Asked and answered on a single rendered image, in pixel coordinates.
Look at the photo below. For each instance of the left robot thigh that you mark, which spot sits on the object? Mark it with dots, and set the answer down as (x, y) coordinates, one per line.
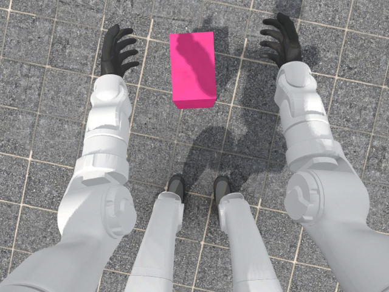
(153, 267)

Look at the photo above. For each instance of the robot right upper arm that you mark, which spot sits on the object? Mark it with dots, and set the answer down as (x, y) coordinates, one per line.
(332, 207)

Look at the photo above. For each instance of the right robot forearm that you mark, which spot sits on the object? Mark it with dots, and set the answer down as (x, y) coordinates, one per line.
(310, 144)

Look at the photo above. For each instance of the robot left hand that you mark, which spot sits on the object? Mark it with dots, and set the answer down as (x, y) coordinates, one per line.
(111, 59)

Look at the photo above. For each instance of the robot right foot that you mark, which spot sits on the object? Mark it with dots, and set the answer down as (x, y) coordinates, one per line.
(221, 188)

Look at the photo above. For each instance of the robot left upper arm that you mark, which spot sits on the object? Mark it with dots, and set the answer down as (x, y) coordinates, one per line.
(92, 221)

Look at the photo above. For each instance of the left robot forearm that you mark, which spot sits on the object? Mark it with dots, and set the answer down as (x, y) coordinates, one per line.
(106, 137)

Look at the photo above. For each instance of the carton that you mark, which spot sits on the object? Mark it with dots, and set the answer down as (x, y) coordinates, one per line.
(193, 70)

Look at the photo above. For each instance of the robot right hand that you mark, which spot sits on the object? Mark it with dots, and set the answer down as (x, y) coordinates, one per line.
(288, 48)

